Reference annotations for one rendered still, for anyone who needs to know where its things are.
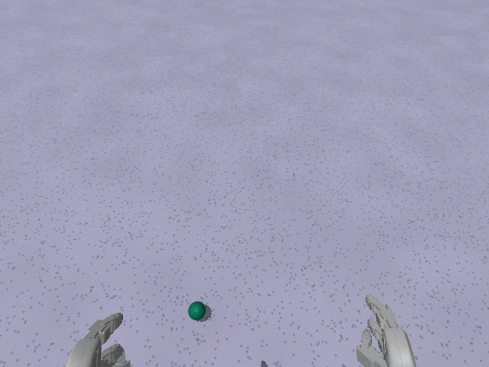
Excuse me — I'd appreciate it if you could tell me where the ball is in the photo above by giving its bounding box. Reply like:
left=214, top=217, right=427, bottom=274
left=188, top=301, right=206, bottom=320

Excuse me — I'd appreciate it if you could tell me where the left robot hand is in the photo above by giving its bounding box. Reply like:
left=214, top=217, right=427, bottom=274
left=65, top=313, right=131, bottom=367

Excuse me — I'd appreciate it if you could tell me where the right robot hand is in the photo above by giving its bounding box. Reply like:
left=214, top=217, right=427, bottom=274
left=356, top=294, right=416, bottom=367

